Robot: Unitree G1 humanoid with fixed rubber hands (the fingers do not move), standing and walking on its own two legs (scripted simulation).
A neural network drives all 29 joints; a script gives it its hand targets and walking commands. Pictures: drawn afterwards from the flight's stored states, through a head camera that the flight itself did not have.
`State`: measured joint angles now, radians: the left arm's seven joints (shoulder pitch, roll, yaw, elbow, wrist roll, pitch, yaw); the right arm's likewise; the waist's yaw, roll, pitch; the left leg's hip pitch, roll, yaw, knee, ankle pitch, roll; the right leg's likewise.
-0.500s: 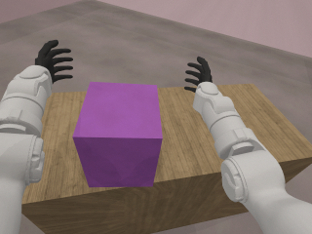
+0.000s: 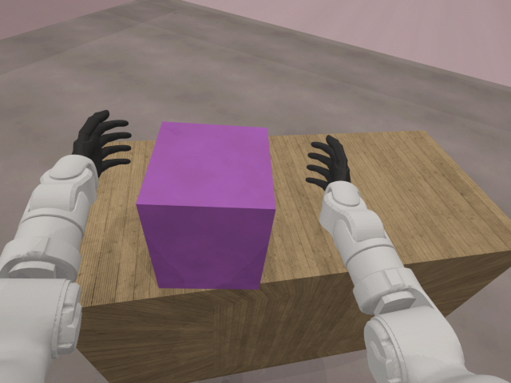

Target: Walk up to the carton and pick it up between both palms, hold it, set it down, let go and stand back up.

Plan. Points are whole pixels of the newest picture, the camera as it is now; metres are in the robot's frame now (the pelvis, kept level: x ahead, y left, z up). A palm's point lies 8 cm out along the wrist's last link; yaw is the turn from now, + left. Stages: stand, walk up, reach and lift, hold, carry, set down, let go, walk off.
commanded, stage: set down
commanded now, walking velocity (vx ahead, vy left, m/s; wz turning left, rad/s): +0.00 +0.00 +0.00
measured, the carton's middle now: (212, 208) +0.46 +0.05 +0.01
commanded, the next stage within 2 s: none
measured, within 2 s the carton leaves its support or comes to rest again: neither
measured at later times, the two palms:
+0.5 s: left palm (72, 207) +0.38 +0.26 +0.11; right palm (333, 222) +0.35 -0.14 +0.09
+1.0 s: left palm (73, 286) +0.30 +0.26 +0.02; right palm (333, 279) +0.29 -0.15 +0.02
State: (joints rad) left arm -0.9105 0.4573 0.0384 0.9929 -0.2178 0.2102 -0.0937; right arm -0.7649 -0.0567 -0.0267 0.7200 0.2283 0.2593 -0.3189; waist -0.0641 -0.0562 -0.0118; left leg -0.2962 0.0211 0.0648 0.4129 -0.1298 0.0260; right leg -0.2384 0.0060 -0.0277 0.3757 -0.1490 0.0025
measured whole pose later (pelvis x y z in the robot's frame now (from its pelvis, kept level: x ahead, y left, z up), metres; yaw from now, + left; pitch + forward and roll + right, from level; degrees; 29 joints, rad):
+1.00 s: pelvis +0.04 +0.00 +0.00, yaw +0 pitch -4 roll -1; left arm -0.08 0.35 0.04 0.44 -0.24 -0.05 -0.15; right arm 0.04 0.01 0.06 0.31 0.15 -0.09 -0.26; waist 0.05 -0.03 0.07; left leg -0.15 0.02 0.05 0.43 -0.21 0.02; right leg -0.08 0.01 -0.02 0.38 -0.22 0.00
